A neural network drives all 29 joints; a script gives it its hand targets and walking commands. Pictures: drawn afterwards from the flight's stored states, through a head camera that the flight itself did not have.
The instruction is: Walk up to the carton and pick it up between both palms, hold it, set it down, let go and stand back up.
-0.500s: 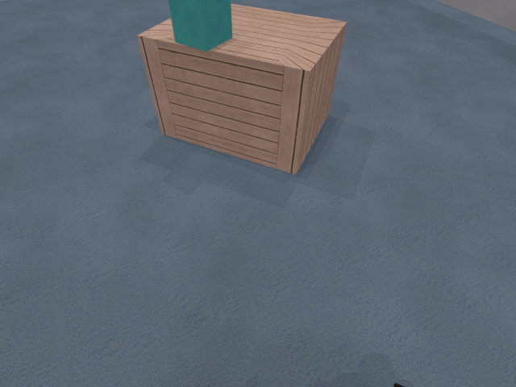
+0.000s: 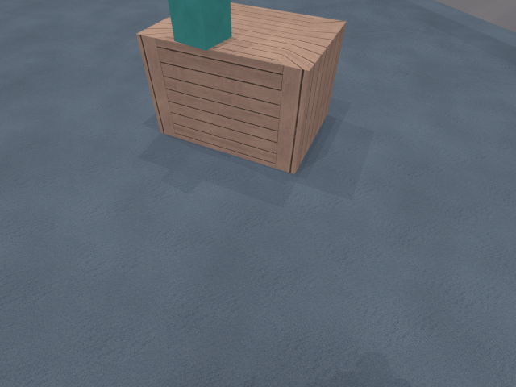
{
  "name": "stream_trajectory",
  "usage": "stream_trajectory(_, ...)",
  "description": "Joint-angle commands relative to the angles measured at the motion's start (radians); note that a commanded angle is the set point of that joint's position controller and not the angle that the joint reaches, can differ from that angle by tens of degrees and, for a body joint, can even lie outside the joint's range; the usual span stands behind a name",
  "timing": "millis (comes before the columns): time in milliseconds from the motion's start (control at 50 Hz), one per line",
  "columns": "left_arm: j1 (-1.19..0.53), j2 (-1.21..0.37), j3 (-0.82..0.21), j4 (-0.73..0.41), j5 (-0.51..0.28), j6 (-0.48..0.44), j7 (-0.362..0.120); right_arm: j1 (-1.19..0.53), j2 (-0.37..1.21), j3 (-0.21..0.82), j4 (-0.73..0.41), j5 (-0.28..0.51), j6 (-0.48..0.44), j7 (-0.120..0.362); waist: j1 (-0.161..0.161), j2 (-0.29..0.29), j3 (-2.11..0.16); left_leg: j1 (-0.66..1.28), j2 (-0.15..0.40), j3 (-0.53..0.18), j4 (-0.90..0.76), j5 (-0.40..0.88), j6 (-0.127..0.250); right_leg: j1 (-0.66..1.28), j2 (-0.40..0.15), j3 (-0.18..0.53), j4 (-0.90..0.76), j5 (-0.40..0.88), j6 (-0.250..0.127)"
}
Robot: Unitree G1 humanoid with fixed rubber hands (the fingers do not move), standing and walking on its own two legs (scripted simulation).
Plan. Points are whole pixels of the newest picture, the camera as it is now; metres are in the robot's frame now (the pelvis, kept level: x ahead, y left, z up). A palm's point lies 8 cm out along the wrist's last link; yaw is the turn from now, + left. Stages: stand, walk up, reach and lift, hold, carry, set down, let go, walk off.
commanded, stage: stand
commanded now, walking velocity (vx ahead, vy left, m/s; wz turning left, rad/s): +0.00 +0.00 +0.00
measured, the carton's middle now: (200, 11) +1.73 +0.26 -0.03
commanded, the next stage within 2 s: walk up in 0.20 s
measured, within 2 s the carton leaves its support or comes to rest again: neither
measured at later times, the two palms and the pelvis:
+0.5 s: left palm out of the picture +0.07 +0.26 -0.11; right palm out of the picture +0.09 -0.25 -0.11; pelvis +0.01 +0.01 +0.00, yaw -1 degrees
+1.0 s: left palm (94, 281) +0.35 +0.31 -0.08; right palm out of the picture +0.09 -0.16 -0.14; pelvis +0.17 +0.09 -0.01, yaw -13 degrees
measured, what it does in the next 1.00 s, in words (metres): walks ahead: left foot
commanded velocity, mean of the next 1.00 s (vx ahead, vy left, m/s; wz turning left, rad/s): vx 0.00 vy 0.00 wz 0.00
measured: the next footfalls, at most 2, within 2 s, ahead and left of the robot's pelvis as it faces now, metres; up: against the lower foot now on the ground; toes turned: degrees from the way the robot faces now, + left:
left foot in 0.70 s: +0.15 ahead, +0.20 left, +0.00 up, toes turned -2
right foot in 1.04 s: +0.33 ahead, -0.05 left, +0.00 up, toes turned -18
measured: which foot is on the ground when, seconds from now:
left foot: down 0.00-0.46, up 0.48-0.68, down 0.70-1.00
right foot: down 0.00-0.70, up 0.72-1.00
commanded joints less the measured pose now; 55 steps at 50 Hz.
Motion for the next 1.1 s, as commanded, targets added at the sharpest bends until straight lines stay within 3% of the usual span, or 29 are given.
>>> stream_trajectory(0, -0.002, 0.140, 0.044, -0.098, 0.000, -0.030, 0.008, -0.003, -0.131, -0.043, -0.098, 0.001, -0.031, -0.007, 0.002, 0.000, -0.037, -0.002, 0.075, -0.089, -0.115, 0.092, 0.033, -0.008, -0.080, 0.098, -0.130, 0.082, -0.031)
stream_trajectory(360, 0.014, 0.146, 0.036, -0.055, 0.000, -0.033, 0.008, 0.004, -0.139, -0.043, -0.074, 0.007, -0.033, -0.009, 0.000, -0.001, -0.034, -0.012, 0.081, -0.099, -0.142, 0.084, 0.041, 0.003, -0.080, 0.097, -0.133, 0.099, -0.027)
stream_trajectory(380, 0.164, 0.186, 0.089, -0.035, 0.034, -0.043, 0.004, 0.012, -0.202, -0.093, -0.105, -0.063, -0.031, 0.022, 0.014, 0.058, -0.131, 0.026, 0.070, -0.076, -0.007, -0.463, 0.076, -0.031, -0.109, 0.241, -0.119, -0.482, -0.103)
stream_trajectory(400, 0.172, 0.227, 0.103, -0.029, 0.042, -0.045, 0.004, -0.009, -0.199, -0.095, -0.125, -0.075, -0.027, 0.034, 0.009, 0.015, -0.019, -0.096, 0.059, -0.074, 0.050, -0.525, 0.076, -0.111, -0.171, 0.361, -0.183, -0.624, -0.142)
stream_trajectory(440, 0.165, 0.270, 0.121, -0.017, 0.044, -0.049, 0.014, -0.036, -0.119, -0.075, -0.158, -0.055, -0.037, 0.058, 0.029, -0.138, 0.107, -0.367, 0.016, 0.012, 0.190, -0.284, 0.052, 0.025, -0.300, 0.607, -0.341, -0.670, -0.234)
stream_trajectory(460, 0.186, 0.282, 0.129, -0.007, 0.052, -0.057, 0.022, -0.084, -0.115, -0.072, -0.182, -0.056, -0.044, 0.065, 0.058, -0.162, 0.121, -0.476, 0.038, 0.005, 0.260, -0.223, 0.038, 0.123, -0.354, 0.702, -0.394, -0.628, -0.277)
stream_trajectory(480, 0.203, 0.275, 0.127, 0.005, 0.059, -0.063, 0.030, -0.115, -0.125, -0.074, -0.194, -0.057, -0.046, 0.068, 0.074, -0.141, 0.099, -0.528, 0.067, -0.024, 0.298, -0.213, 0.028, 0.174, -0.363, 0.712, -0.407, -0.605, -0.285)
stream_trajectory(520, 0.165, 0.258, 0.122, 0.017, 0.062, -0.069, 0.038, -0.113, -0.137, -0.086, -0.199, -0.049, -0.045, 0.073, 0.060, -0.125, 0.048, -0.473, 0.087, -0.050, 0.302, -0.199, 0.017, 0.144, -0.329, 0.623, -0.386, -0.577, -0.251)
stream_trajectory(560, 0.097, 0.256, 0.118, 0.015, 0.058, -0.076, 0.038, -0.073, -0.130, -0.092, -0.196, -0.039, -0.045, 0.081, 0.026, -0.180, 0.033, -0.341, 0.095, -0.061, 0.259, -0.189, 0.015, 0.029, -0.292, 0.523, -0.347, -0.508, -0.221)
stream_trajectory(600, 0.048, 0.256, 0.118, 0.010, 0.051, -0.074, 0.033, -0.009, -0.124, -0.097, -0.179, -0.032, -0.044, 0.086, -0.012, -0.211, 0.035, -0.174, 0.075, -0.021, 0.200, -0.144, 0.017, -0.111, -0.234, 0.411, -0.308, -0.466, -0.194)
stream_trajectory(620, 0.012, 0.256, 0.118, 0.003, 0.050, -0.069, 0.028, 0.050, -0.126, -0.103, -0.162, -0.029, -0.044, 0.084, -0.051, -0.199, 0.029, -0.034, 0.057, 0.016, 0.145, -0.107, 0.025, -0.212, -0.197, 0.344, -0.265, -0.455, -0.173)
stream_trajectory(640, -0.050, 0.251, 0.112, -0.013, 0.047, -0.061, 0.022, 0.170, -0.138, -0.114, -0.123, -0.028, -0.048, 0.079, -0.125, -0.147, 0.009, 0.208, 0.031, 0.061, 0.057, -0.031, 0.040, -0.387, -0.148, 0.258, -0.167, -0.484, -0.138)
stream_trajectory(660, -0.056, 0.189, 0.091, -0.024, 0.044, -0.052, 0.016, 0.310, -0.180, -0.130, -0.076, -0.034, -0.054, 0.064, -0.186, 0.006, -0.032, 0.427, -0.004, 0.068, 0.010, -0.050, 0.051, -0.541, -0.058, 0.164, 0.042, -0.534, -0.087)
stream_trajectory(680, -0.009, 0.076, 0.052, -0.051, 0.038, -0.050, 0.011, 0.397, -0.266, -0.138, -0.058, -0.052, -0.061, 0.048, -0.219, 0.294, -0.094, 0.471, 0.175, -0.202, -0.125, -0.364, 0.095, -0.613, 0.062, 0.023, 0.446, -0.462, -0.035)
stream_trajectory(700, 0.007, 0.060, 0.041, -0.099, 0.032, -0.049, 0.014, 0.309, -0.329, -0.127, -0.101, -0.058, -0.064, 0.030, -0.165, 0.330, -0.033, 0.312, 0.412, -0.658, -0.395, -0.738, 0.175, -0.677, 0.055, 0.090, 0.626, -0.377, -0.015)
stream_trajectory(720, -0.006, 0.132, 0.057, -0.116, 0.040, -0.042, 0.019, 0.199, -0.335, -0.120, -0.095, -0.036, -0.063, 0.017, -0.114, 0.178, 0.073, 0.146, 0.492, -0.803, -0.510, -0.889, 0.246, -0.655, -0.026, 0.145, 0.682, -0.305, -0.012)
stream_trajectory(740, -0.023, 0.164, 0.067, -0.118, 0.041, -0.037, 0.016, 0.131, -0.312, -0.106, -0.093, -0.024, -0.067, 0.011, -0.086, 0.118, 0.170, 0.068, 0.474, -0.749, -0.505, -0.831, 0.273, -0.659, -0.071, 0.141, 0.714, -0.213, -0.006)
stream_trajectory(760, 0.007, 0.177, 0.073, -0.100, 0.035, -0.034, 0.011, 0.097, -0.289, -0.095, -0.090, -0.023, -0.069, 0.009, -0.066, 0.105, 0.208, 0.049, 0.442, -0.620, -0.461, -0.707, 0.285, -0.645, -0.101, 0.119, 0.685, -0.150, -0.001)
stream_trajectory(800, 0.067, 0.175, 0.083, -0.075, 0.028, -0.036, -0.004, 0.050, -0.243, -0.078, -0.080, -0.032, -0.070, 0.006, -0.038, 0.103, 0.205, -0.004, 0.374, -0.373, -0.406, -0.453, 0.265, -0.526, -0.121, 0.113, 0.559, -0.101, 0.012)
stream_trajectory(820, 0.069, 0.162, 0.084, -0.078, 0.022, -0.038, -0.013, 0.054, -0.227, -0.075, -0.061, -0.035, -0.073, 0.005, -0.035, 0.101, 0.195, -0.019, 0.348, -0.289, -0.400, -0.355, 0.254, -0.471, -0.117, 0.106, 0.505, -0.084, 0.017)
stream_trajectory(880, 0.025, 0.123, 0.077, -0.114, 0.007, -0.048, -0.024, 0.061, -0.237, -0.076, -0.028, -0.038, -0.073, 0.005, -0.040, 0.113, 0.169, 0.000, 0.312, -0.134, -0.370, -0.136, 0.246, -0.373, -0.111, 0.050, 0.291, -0.032, 0.005)
stream_trajectory(940, 0.018, 0.117, 0.081, -0.127, 0.009, -0.060, -0.016, 0.073, -0.249, -0.078, -0.021, -0.037, -0.060, 0.015, -0.038, 0.104, 0.099, -0.040, 0.262, -0.002, -0.262, -0.021, 0.219, -0.151, -0.039, -0.061, 0.130, 0.066, -0.021)
stream_trajectory(960, 0.043, 0.122, 0.086, -0.126, 0.015, -0.063, -0.009, 0.077, -0.253, -0.075, -0.018, -0.034, -0.055, 0.018, -0.022, 0.082, 0.071, -0.068, 0.252, 0.021, -0.208, -0.025, 0.207, -0.057, -0.014, -0.087, 0.094, 0.109, -0.032)
stream_trajectory(980, 0.106, 0.134, 0.096, -0.115, 0.020, -0.066, -0.001, 0.066, -0.250, -0.067, -0.020, -0.029, -0.048, 0.021, 0.015, 0.046, 0.037, -0.116, 0.239, 0.054, -0.118, -0.018, 0.194, 0.075, 0.013, -0.110, 0.059, 0.135, -0.045)
stream_trajectory(1000, 0.205, 0.163, 0.109, -0.093, 0.026, -0.068, 0.012, 0.070, -0.228, -0.055, -0.023, -0.028, -0.042, 0.024, 0.064, -0.013, -0.020, -0.177, 0.210, 0.103, 0.054, 0.042, 0.169, 0.235, 0.035, -0.094, 0.055, 0.093, -0.064)
stream_trajectory(1020, 0.332, 0.217, 0.123, -0.075, 0.040, -0.069, 0.030, 0.099, -0.189, -0.040, -0.032, -0.031, -0.036, 0.028, 0.124, -0.123, -0.116, -0.282, 0.150, 0.180, 0.362, 0.083, 0.110, 0.427, -0.052, 0.083, 0.016, -0.057, -0.120)
stream_trajectory(1040, 0.391, 0.329, 0.136, -0.091, 0.061, -0.071, 0.049, 0.164, -0.156, -0.024, -0.078, -0.034, -0.029, 0.039, 0.136, -0.307, -0.213, -0.458, 0.034, 0.170, 0.679, -0.225, 0.033, 0.524, -0.368, 0.686, -0.198, -0.408, -0.263)
stream_trajectory(1060, 0.342, 0.348, 0.148, -0.100, 0.038, -0.050, 0.068, 0.113, -0.254, -0.050, -0.099, -0.031, 0.001, 0.043, 0.134, -0.170, -0.203, -0.525, 0.038, 0.029, 0.765, -0.308, 0.030, 0.442, -0.464, 0.953, -0.349, -0.729, -0.358)
stream_trajectory(1080, 0.275, 0.315, 0.133, -0.108, 0.030, -0.045, 0.083, 0.024, -0.281, -0.063, -0.117, -0.038, 0.020, 0.051, 0.123, -0.073, -0.109, -0.562, 0.067, -0.019, 0.832, -0.240, 0.023, 0.335, -0.445, 0.896, -0.373, -0.784, -0.327)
